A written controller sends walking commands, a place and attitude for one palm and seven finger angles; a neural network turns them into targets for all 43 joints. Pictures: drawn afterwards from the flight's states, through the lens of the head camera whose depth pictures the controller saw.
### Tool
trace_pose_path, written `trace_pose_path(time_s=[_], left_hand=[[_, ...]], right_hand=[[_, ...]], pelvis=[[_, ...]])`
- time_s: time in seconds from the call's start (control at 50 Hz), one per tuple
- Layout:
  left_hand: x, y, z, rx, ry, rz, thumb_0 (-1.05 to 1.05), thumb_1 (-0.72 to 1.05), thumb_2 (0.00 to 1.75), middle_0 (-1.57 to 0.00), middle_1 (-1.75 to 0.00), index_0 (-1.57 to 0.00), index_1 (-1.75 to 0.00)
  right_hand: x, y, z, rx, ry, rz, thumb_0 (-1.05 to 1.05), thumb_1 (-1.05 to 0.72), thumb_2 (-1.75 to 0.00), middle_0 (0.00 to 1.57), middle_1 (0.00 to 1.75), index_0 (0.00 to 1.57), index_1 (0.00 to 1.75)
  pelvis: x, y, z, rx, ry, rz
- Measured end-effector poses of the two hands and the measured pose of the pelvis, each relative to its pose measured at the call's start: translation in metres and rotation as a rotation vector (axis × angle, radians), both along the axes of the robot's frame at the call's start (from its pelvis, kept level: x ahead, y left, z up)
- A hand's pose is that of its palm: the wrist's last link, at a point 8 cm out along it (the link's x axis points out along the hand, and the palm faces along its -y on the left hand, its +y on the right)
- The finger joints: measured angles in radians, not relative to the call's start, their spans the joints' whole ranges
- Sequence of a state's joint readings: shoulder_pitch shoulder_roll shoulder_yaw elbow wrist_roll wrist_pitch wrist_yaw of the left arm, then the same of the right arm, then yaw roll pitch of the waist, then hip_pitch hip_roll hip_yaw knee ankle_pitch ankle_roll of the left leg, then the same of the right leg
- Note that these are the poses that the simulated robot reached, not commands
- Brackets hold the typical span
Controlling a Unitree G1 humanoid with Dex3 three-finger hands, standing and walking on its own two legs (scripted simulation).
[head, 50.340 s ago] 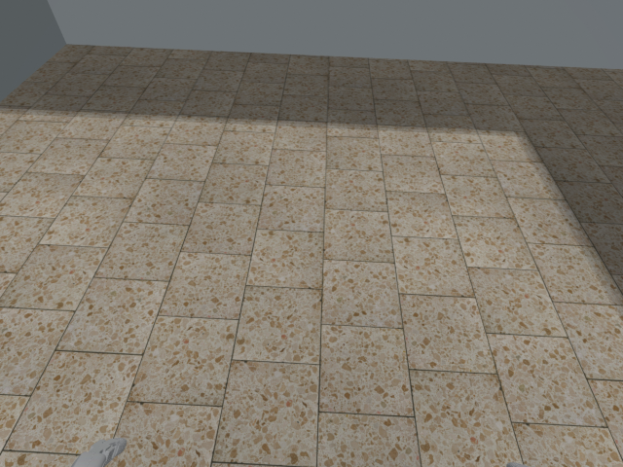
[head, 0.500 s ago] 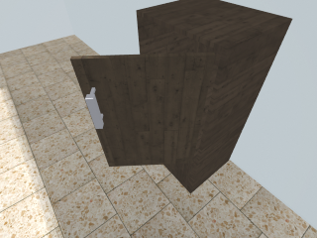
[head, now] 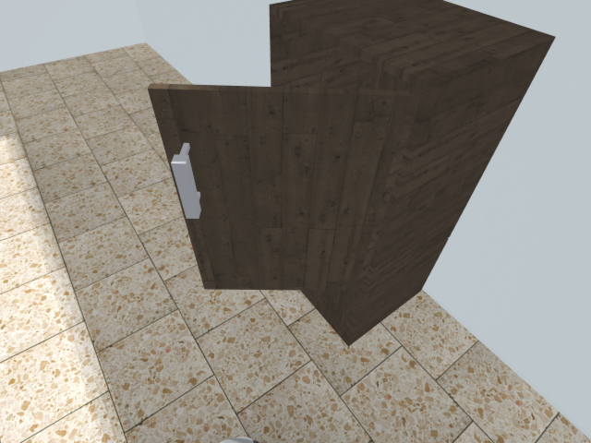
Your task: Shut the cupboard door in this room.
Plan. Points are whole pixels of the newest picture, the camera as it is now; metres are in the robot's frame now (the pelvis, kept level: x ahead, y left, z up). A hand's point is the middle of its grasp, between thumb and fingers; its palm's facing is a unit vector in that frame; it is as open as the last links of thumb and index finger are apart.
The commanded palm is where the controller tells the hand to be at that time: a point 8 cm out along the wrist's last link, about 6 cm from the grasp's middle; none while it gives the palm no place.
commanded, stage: look again from close up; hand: left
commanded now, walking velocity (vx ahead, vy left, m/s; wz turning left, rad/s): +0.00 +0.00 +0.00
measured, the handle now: (189, 181) +0.55 +0.24 +0.03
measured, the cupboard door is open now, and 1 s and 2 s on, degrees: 54 54 54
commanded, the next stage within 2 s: shuffle to correct the standing spot in 0.60 s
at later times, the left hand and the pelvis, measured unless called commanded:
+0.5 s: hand out of the picture -0.01 +0.24 -0.18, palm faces +0.05 -0.97 -0.25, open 7.4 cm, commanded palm none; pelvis -0.02 +0.02 -0.01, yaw +1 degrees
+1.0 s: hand out of the picture -0.10 +0.16 -0.15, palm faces +0.09 -0.98 -0.17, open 7.4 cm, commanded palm none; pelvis -0.05 +0.00 +0.02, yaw +2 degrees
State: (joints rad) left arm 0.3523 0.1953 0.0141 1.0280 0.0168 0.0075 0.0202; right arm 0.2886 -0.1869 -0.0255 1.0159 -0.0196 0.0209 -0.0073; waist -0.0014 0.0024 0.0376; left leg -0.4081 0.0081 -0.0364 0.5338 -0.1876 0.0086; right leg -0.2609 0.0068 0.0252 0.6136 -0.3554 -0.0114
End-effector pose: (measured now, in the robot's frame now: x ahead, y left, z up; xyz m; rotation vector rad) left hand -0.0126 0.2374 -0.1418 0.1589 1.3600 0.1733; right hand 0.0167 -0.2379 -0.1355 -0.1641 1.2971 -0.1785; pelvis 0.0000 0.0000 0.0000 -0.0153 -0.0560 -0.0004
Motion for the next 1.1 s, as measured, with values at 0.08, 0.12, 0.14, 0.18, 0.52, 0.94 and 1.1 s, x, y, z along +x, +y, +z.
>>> trace_pose_path(time_s=[0.08,0.12,0.14,0.18,0.52,0.94,1.1], left_hand=[[-0.003,0.004,0.001,0.004,-0.013,0.006,0.0,0.91,0.9,-0.2,-0.3,-0.2,-0.3],[-0.004,0.007,0.001,0.007,-0.018,0.006,0.0,0.91,0.9,-0.2,-0.3,-0.2,-0.3],[-0.004,0.009,0.001,0.009,-0.021,0.006,0.0,0.91,0.9,-0.2,-0.3,-0.2,-0.3],[-0.003,0.012,0.002,0.013,-0.029,0.007,0.0,0.91,0.9,-0.2,-0.3,-0.2,-0.3],[0.0,0.05,-0.015,0.041,-0.041,0.0,0.0,0.91,0.9,-0.2,-0.3,-0.2,-0.3],[-0.076,-0.014,0.023,-0.016,0.061,0.034,0.0,0.91,0.9,-0.2,-0.3,-0.2,-0.3],[-0.112,-0.03,0.016,-0.083,0.155,0.152,0.0,0.91,0.9,-0.2,-0.3,-0.2,-0.3]], right_hand=[[0.016,-0.006,0.005,-0.02,-0.046,0.024,0.0,-0.9,-0.9,0.2,0.3,0.2,0.3],[0.023,-0.009,0.007,-0.03,-0.067,0.032,0.0,-0.9,-0.9,0.2,0.3,0.2,0.3],[0.025,-0.01,0.008,-0.035,-0.076,0.037,0.0,-0.9,-0.9,0.2,0.3,0.2,0.3],[0.029,-0.012,0.011,-0.044,-0.088,0.044,0.0,-0.9,-0.9,0.2,0.3,0.2,0.3],[-0.006,-0.017,0.01,-0.116,-0.068,0.015,0.0,-0.9,-0.9,0.2,0.3,0.2,0.3],[-0.05,0.016,0.01,0.07,0.027,0.008,0.0,-0.92,-0.9,0.2,0.3,0.2,0.3],[-0.018,0.018,0.012,0.029,0.083,0.093,0.0,-0.91,-0.9,0.2,0.3,0.2,0.3]], pelvis=[[-0.004,0.0,0.001,0.0,-0.005,0.003],[-0.006,0.001,0.001,-0.002,-0.009,0.005],[-0.006,0.001,0.001,-0.003,-0.01,0.006],[-0.008,0.002,0.001,-0.003,-0.012,0.009],[-0.025,0.02,-0.012,-0.024,-0.032,0.019],[-0.053,0.003,0.02,0.039,0.045,0.014],[-0.032,0.013,0.015,0.022,0.072,0.075]])
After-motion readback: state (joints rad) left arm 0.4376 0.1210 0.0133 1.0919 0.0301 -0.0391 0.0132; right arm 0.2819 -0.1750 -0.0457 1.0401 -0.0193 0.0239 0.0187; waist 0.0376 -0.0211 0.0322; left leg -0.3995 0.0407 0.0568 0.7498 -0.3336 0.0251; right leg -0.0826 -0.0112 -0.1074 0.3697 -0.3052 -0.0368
